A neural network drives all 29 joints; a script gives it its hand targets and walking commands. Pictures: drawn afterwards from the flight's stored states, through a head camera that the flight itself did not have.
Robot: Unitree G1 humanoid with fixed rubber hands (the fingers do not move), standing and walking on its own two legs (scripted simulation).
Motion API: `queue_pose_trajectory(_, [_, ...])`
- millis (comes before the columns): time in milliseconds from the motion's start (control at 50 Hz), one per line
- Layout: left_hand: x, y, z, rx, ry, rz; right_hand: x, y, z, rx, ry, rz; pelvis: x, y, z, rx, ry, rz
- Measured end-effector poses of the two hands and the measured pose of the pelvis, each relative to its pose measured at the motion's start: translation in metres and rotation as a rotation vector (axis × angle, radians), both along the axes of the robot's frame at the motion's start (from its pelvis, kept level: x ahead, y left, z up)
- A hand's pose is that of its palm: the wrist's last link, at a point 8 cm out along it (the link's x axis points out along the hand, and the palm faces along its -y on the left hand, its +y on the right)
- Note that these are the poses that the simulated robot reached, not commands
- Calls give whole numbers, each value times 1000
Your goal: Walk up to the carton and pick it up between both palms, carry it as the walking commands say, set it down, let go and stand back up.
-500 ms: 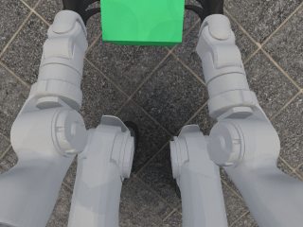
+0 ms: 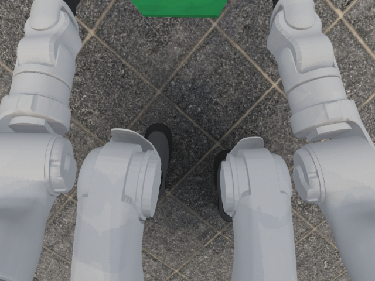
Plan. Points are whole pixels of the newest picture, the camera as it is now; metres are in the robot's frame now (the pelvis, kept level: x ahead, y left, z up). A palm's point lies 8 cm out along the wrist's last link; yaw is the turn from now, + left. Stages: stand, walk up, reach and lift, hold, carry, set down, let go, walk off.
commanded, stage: set down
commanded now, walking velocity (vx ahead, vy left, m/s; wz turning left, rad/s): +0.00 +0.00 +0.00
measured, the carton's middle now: out of the picture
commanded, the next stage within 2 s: let go in 1.28 s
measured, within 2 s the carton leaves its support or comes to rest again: neither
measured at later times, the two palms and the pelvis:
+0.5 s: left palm out of the picture +0.51 +0.24 -0.06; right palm out of the picture +0.55 -0.08 -0.05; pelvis -0.01 +0.01 +0.08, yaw +1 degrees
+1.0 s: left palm out of the picture +0.51 +0.25 +0.09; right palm out of the picture +0.55 -0.08 +0.10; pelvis +0.00 +0.01 +0.21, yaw +2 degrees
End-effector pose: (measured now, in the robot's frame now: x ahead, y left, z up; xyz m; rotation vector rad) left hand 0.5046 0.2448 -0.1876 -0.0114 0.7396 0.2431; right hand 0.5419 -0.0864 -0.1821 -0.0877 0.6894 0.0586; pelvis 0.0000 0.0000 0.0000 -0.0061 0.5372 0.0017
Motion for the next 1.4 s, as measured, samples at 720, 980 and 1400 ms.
queue_pose_trajectory(720, [9,2,193,-2,-87,7,13,1,194,-20,-52,-66,-11,6,135,-54,-57,60])
queue_pose_trajectory(980, [6,3,266,-11,-74,8,8,2,274,-30,-54,-45,-3,6,205,-40,-87,60])
queue_pose_trajectory(1400, [-7,0,355,14,-58,-6,-1,3,361,-73,-34,-43,13,13,305,-51,-148,81])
